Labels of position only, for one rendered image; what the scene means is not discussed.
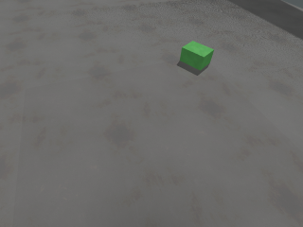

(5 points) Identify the carton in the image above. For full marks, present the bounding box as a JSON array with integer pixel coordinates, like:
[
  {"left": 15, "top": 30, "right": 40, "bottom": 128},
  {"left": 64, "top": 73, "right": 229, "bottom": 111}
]
[{"left": 180, "top": 41, "right": 214, "bottom": 71}]

